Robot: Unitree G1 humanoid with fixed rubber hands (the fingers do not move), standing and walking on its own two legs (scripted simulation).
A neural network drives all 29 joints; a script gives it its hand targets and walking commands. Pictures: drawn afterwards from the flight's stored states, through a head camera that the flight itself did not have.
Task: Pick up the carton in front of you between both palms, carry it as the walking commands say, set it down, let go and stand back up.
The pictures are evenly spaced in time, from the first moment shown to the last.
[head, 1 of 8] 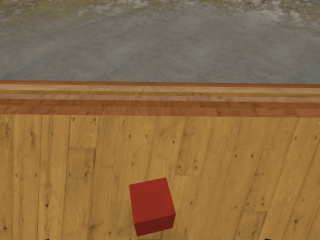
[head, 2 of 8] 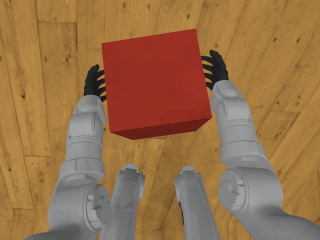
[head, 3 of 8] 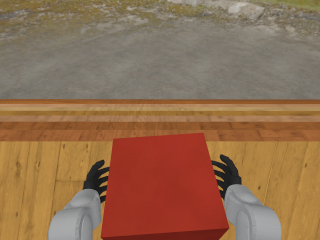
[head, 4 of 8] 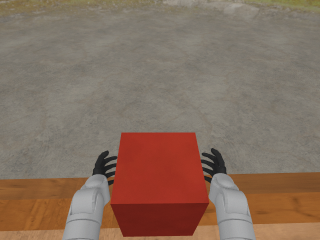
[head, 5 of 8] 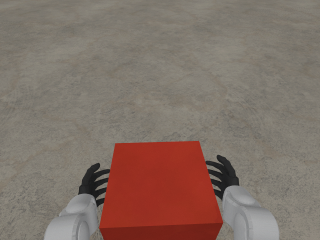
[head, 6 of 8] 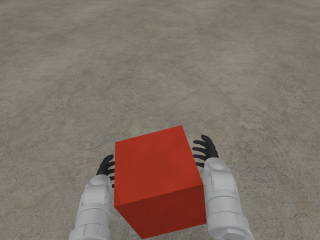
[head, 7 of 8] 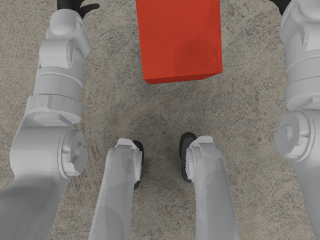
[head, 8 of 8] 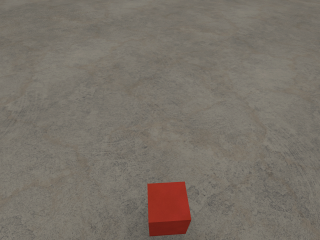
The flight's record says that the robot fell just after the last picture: no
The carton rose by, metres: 0.68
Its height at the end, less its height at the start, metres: -1.49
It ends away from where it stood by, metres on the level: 5.70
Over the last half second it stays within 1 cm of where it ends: yes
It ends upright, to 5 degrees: yes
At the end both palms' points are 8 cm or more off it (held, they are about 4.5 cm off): yes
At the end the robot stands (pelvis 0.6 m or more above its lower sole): yes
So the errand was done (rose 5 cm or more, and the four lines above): yes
